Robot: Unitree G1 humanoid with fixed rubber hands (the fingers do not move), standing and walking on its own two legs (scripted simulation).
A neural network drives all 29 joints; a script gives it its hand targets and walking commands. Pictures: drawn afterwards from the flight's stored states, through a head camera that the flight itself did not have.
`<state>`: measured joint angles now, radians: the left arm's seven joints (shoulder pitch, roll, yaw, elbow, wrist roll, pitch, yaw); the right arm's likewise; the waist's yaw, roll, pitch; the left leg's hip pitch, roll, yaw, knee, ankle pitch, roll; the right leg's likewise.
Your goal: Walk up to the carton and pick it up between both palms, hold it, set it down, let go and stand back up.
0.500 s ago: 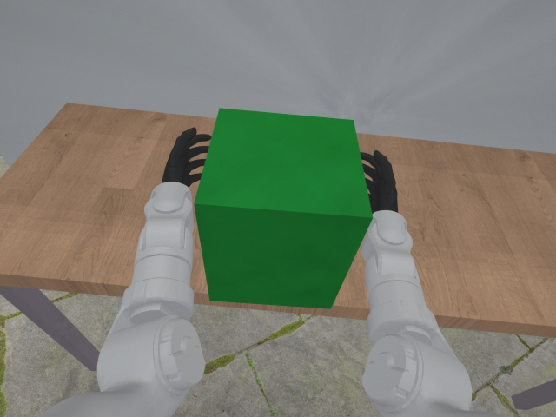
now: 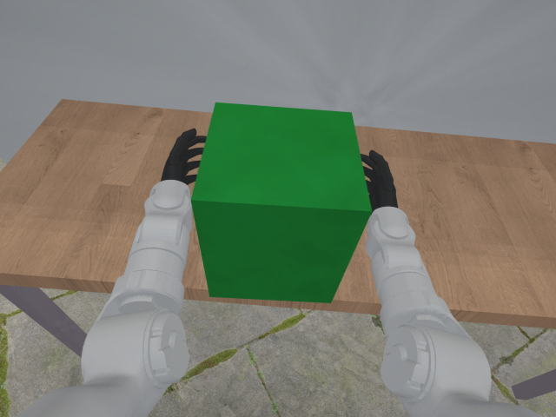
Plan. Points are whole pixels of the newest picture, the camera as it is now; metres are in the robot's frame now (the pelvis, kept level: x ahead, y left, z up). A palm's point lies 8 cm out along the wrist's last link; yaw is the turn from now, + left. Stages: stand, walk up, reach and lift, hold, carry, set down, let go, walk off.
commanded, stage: set down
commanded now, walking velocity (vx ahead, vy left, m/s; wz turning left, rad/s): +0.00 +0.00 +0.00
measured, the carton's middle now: (277, 209) +0.42 +0.03 +0.05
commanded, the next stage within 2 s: none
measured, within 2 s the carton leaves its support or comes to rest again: neither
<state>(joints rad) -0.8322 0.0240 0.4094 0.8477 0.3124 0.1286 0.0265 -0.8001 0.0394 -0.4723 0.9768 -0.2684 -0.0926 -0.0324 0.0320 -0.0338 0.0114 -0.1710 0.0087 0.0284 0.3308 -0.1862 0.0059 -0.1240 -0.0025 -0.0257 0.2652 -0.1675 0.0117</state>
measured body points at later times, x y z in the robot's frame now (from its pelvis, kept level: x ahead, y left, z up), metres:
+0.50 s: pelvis -0.02 -0.01 -0.01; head +0.00 +0.01 +0.44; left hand +0.44 +0.19 +0.15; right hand +0.45 -0.17 +0.16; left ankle -0.01 +0.11 -0.75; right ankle -0.02 -0.12 -0.75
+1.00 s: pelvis -0.02 -0.02 -0.01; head -0.01 -0.01 +0.44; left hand +0.45 +0.19 +0.23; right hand +0.46 -0.16 +0.22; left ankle -0.01 +0.11 -0.75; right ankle -0.02 -0.12 -0.75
